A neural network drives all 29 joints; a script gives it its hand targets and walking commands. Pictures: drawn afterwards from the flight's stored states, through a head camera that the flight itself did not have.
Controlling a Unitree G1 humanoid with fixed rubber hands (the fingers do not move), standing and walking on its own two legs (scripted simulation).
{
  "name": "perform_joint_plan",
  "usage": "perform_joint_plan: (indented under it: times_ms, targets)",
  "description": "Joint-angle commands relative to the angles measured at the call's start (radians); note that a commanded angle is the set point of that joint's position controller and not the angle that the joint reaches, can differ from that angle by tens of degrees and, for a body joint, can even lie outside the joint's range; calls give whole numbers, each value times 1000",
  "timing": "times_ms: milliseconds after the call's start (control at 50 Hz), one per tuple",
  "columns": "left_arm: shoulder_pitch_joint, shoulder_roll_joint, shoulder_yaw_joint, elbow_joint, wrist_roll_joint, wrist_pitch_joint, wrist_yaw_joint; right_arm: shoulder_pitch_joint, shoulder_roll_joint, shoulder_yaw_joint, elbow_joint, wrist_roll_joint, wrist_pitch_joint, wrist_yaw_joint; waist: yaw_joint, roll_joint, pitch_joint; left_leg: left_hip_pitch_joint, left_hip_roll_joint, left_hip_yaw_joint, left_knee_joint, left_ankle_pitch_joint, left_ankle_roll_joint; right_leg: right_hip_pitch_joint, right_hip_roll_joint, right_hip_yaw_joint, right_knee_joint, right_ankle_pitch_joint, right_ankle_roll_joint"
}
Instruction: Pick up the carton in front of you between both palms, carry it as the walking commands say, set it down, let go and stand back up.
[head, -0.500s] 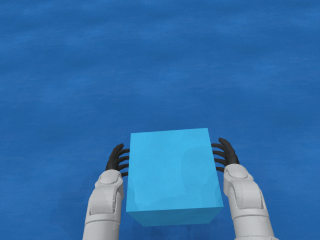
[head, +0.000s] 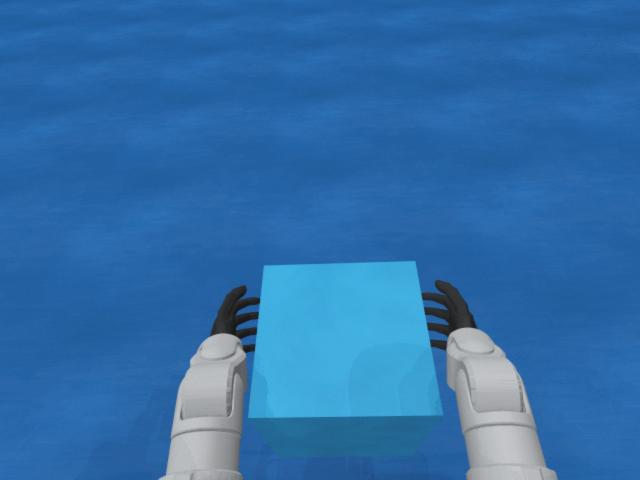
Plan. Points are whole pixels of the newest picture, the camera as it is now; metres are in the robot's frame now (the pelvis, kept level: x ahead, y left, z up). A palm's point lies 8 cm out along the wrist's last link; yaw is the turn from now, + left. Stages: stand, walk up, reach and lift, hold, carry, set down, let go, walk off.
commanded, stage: carry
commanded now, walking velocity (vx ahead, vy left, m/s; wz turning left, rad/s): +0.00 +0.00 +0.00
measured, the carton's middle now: (342, 366) +0.31 +0.00 -0.07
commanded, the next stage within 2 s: hold in 1.70 s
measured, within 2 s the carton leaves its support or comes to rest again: neither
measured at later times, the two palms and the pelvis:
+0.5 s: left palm (222, 367) +0.26 +0.14 +0.04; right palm (471, 361) +0.26 -0.15 +0.04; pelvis -0.03 +0.00 +0.00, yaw +0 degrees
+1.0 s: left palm (223, 387) +0.23 +0.14 +0.04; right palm (482, 382) +0.23 -0.16 +0.04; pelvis -0.06 -0.01 +0.00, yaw +0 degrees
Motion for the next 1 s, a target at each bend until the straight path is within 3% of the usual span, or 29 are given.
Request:
perform_joint_plan:
  times_ms: [0, 200, 460, 980]
  targets:
    - [-432, -928, -583, -112, -283, -56, -257, -438, 931, 590, -113, 285, -48, 259, 1, -6, -347, 168, 108, -81, 23, 709, 3, 133, -94, 65, 22, 687, 0]
    - [-431, -909, -589, -135, -279, -54, -251, -434, 912, 592, -127, 283, -47, 256, -2, 2, -315, 145, 117, -90, -3, 532, 10, 103, -101, 74, -8, 509, -13]
    - [-466, -923, -541, -56, -260, -47, -263, -473, 927, 544, -53, 261, -40, 267, 0, 4, -248, 104, 117, -101, -75, 346, 11, 51, -102, 89, -75, 310, -25]
    - [-476, -934, -548, -62, -267, -47, -269, -485, 939, 553, -64, 268, -40, 270, -1, 4, -267, 85, 117, -106, -89, 284, 7, 16, -100, 101, -85, 251, -36]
